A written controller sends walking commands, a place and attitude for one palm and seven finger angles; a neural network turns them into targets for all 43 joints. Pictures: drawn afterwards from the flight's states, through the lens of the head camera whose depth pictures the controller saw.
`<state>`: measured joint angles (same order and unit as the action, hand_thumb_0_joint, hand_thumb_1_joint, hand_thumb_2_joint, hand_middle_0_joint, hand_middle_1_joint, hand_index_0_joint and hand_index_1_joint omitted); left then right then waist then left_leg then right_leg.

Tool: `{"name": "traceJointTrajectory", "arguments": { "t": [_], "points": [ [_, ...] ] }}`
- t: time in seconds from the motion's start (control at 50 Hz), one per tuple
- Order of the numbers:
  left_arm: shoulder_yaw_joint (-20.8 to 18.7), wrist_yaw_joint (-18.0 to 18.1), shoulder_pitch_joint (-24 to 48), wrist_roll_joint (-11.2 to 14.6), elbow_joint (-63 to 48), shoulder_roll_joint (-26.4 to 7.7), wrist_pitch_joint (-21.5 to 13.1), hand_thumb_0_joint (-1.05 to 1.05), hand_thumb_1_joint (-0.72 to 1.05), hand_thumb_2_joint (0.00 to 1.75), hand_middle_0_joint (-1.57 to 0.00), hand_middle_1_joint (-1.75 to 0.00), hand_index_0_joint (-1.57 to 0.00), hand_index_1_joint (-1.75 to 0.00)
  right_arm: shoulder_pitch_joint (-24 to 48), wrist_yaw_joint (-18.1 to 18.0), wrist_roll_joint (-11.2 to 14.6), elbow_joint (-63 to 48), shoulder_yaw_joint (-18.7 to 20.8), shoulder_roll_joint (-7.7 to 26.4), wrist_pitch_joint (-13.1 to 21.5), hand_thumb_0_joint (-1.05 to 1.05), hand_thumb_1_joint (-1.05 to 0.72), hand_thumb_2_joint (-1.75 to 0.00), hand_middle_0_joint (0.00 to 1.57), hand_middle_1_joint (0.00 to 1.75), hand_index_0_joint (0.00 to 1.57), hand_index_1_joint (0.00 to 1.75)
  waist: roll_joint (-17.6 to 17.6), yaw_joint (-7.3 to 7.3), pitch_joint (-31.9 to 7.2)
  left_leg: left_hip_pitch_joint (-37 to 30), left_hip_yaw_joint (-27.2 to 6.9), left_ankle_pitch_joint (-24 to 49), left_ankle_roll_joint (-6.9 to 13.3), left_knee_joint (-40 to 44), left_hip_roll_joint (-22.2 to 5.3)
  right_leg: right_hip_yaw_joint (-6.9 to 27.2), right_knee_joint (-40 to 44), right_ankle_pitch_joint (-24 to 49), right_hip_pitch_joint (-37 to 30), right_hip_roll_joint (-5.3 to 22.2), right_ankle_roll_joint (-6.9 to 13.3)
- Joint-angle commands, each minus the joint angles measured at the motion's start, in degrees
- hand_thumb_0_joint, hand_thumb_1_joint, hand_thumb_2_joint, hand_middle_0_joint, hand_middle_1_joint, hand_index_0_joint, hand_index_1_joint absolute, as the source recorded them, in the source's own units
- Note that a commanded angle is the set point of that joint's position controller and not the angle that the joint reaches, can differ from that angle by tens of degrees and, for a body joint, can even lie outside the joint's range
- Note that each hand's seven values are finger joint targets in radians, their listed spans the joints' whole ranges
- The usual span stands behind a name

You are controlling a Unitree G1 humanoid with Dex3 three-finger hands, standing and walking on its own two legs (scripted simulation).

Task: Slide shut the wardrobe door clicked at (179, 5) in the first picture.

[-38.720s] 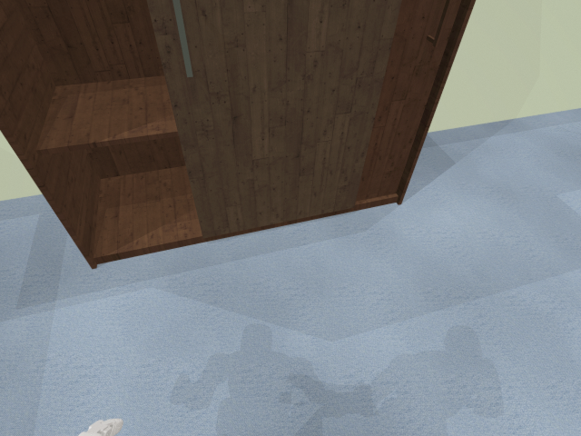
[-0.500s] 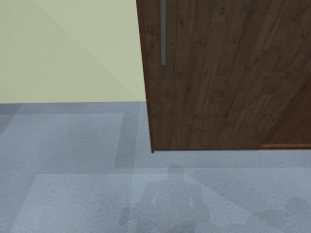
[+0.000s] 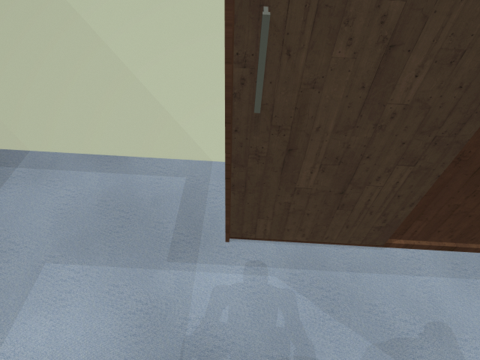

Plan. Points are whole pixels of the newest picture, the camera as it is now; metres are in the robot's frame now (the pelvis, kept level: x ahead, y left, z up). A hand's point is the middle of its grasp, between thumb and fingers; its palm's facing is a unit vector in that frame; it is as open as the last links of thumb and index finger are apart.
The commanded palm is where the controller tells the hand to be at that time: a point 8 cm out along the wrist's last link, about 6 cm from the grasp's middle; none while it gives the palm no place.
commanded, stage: let the arm hang, fingers relaxed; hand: right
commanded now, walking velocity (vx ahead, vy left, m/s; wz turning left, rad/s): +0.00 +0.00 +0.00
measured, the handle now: (261, 64) +0.73 +0.00 +0.14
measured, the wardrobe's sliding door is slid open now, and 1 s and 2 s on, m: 0.00 0.00 0.00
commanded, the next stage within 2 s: look to check the result in 0.24 s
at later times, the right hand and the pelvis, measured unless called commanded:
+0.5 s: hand out of the picture +0.01 -0.15 -0.17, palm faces +0.01 +0.98 -0.20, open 7.4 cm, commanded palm none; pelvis +0.00 +0.02 +0.00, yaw +0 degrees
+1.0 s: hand out of the picture +0.08 -0.18 -0.16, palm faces +0.00 +0.96 -0.28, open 7.4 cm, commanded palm none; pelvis +0.01 +0.03 +0.00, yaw +0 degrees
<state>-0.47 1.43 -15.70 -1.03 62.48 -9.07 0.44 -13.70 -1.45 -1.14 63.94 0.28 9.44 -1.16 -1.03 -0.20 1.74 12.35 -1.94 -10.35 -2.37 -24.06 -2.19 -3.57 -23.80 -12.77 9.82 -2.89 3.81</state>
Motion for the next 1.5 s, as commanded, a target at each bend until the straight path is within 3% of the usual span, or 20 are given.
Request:
{"name": "traceJointTrajectory", "arguments": {
  "t": [0.0, 0.44, 1.12, 1.28, 1.48],
  "points": [
    [-1.1, 0.5, -2.8, 0.1, -0.5, -5.1, -0.9, 0.00, 0.90, 0.90, -0.20, -0.30, -0.20, -0.30, -2.2, -0.4, 0.3, -0.6, 0.8, 5.7, 1.3, 0.00, -0.90, -0.90, 0.20, 0.30, 0.20, 0.30, 1.6, -0.34, 2.3, 0.9, -2.5, 1.3, 3.4, 4.0, -2.9, 7.7, 6.6, 0.6, 1.9, 8.2, -0.8],
    [-1.5, 0.8, -2.3, 0.0, 1.1, -6.4, -0.8, 0.00, 0.90, 0.90, -0.20, -0.30, -0.20, -0.30, -0.7, -0.5, 0.4, 0.6, 1.6, 7.0, 2.0, 0.00, -0.90, -0.90, 0.20, 0.30, 0.20, 0.30, 1.4, -0.66, 2.3, 0.7, -3.7, -0.6, 4.3, 6.5, -2.7, 6.7, 5.6, 0.9, 0.8, 8.5, -1.5],
    [-2.2, 0.1, 7.7, 0.0, -0.5, -16.9, -1.7, 0.00, 0.90, 0.90, -0.20, -0.30, -0.20, -0.30, 8.4, 0.4, 0.5, -1.7, 2.7, 16.5, 3.1, 0.00, -0.90, -0.90, 0.20, 0.30, 0.20, 0.30, 1.4, -0.56, -2.9, -4.5, -4.2, 8.9, 4.6, 7.5, -4.1, 7.4, 6.9, 8.4, -4.3, 10.0, -2.0],
    [-2.2, 0.0, 9.5, 0.1, -0.7, -18.5, -1.8, 0.00, 0.90, 0.90, -0.20, -0.30, -0.20, -0.30, 9.6, 0.4, 0.5, -2.0, 2.7, 18.2, 3.2, 0.00, -0.90, -0.90, 0.20, 0.30, 0.20, 0.30, 1.5, -0.63, -3.5, -5.5, -3.8, 12.9, 4.6, 7.2, -4.5, 7.4, 7.0, 11.8, -5.5, 10.3, -2.2],
    [-2.2, -0.1, 10.5, 0.1, -0.9, -19.8, -1.9, 0.00, 0.90, 0.90, -0.20, -0.30, -0.20, -0.30, 10.4, 0.5, 0.5, -2.2, 2.6, 19.3, 3.3, 0.00, -0.90, -0.90, 0.20, 0.30, 0.20, 0.30, 1.4, -0.63, -4.0, -6.2, -4.2, 12.7, 4.6, 7.9, -4.6, 7.5, 7.6, 11.8, -6.3, 10.4, -2.3]
  ]
}}
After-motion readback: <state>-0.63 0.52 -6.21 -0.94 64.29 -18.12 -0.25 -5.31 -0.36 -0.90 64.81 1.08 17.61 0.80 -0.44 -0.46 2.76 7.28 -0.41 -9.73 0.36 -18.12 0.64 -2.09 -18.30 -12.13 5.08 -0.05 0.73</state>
